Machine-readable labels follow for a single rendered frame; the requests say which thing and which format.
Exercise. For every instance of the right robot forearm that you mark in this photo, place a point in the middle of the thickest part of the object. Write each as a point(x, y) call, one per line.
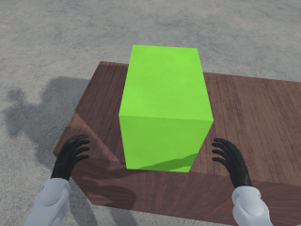
point(249, 209)

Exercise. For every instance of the carton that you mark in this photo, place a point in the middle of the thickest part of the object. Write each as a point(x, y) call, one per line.
point(165, 112)

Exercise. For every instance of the right robot hand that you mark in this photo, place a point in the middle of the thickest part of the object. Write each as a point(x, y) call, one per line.
point(234, 162)

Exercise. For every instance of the left robot hand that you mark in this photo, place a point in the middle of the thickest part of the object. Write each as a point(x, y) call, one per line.
point(66, 159)

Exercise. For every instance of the pedestal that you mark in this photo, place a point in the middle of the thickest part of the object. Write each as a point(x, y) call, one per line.
point(260, 116)

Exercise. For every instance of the left robot forearm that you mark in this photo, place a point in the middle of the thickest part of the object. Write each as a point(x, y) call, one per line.
point(51, 205)

